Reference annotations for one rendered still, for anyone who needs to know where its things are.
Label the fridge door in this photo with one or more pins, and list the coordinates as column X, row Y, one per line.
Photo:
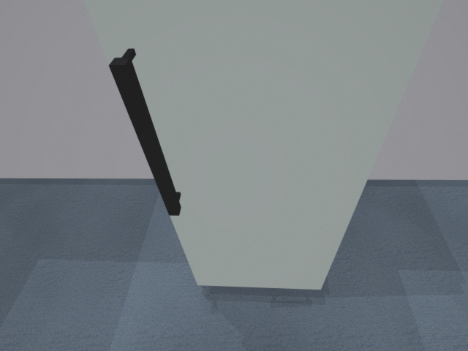
column 270, row 115

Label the handle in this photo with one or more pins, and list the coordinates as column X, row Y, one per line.
column 129, row 87

